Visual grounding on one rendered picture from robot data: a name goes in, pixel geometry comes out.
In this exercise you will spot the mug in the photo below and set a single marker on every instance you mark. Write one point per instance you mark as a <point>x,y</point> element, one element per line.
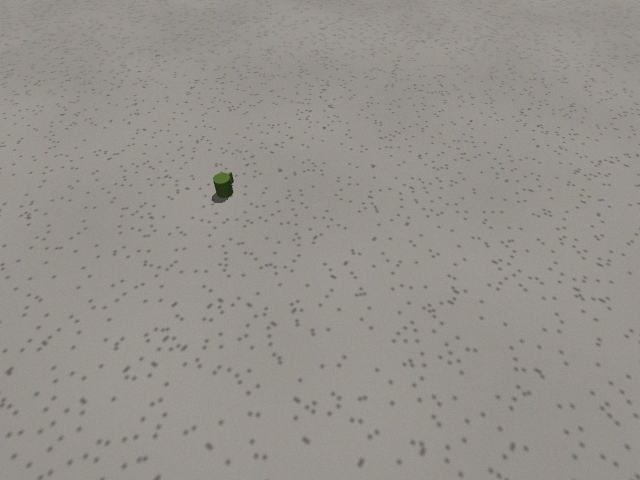
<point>223,184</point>

